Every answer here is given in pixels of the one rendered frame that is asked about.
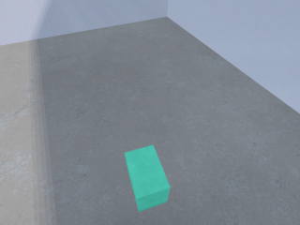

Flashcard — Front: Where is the carton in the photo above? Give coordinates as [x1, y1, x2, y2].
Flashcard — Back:
[125, 144, 171, 212]

